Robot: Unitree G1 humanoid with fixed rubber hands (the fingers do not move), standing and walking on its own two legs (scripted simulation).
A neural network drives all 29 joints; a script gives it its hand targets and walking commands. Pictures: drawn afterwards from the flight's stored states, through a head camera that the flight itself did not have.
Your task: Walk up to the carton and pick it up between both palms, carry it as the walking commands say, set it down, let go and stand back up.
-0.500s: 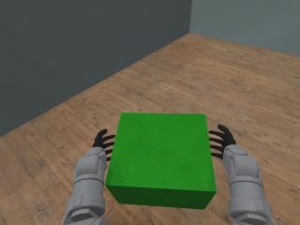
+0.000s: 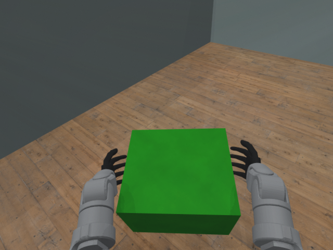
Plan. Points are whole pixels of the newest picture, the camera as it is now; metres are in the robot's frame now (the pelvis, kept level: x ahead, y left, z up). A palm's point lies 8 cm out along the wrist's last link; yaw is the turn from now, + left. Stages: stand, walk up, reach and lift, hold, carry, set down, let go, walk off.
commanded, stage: hold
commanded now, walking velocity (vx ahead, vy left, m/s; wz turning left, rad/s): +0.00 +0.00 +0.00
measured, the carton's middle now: (178, 180) +0.32 +0.00 -0.03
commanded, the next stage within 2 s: carry in 1.14 s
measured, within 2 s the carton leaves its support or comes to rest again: neither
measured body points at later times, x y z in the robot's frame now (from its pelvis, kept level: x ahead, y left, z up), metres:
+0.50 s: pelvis +0.00 +0.00 +0.00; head -0.05 -0.02 +0.45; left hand +0.30 +0.18 +0.04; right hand +0.32 -0.18 +0.05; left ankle +0.00 +0.12 -0.73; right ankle +0.07 -0.13 -0.73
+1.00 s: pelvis +0.00 +0.00 +0.00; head -0.05 -0.02 +0.45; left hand +0.30 +0.18 +0.04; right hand +0.30 -0.18 +0.04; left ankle +0.00 +0.12 -0.73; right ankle +0.07 -0.13 -0.73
